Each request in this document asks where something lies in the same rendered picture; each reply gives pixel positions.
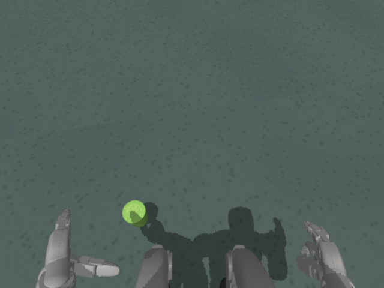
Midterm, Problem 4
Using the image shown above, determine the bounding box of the right robot arm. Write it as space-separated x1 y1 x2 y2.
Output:
321 273 355 288

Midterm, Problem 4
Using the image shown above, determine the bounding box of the left robot hand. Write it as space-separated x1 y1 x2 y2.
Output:
45 209 120 278

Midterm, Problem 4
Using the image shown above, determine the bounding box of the right robot hand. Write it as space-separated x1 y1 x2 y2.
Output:
296 221 347 282

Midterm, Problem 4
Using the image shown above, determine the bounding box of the cup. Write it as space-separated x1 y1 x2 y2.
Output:
122 200 148 227

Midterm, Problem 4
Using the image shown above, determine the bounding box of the left robot arm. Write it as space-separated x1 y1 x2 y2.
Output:
36 260 76 288

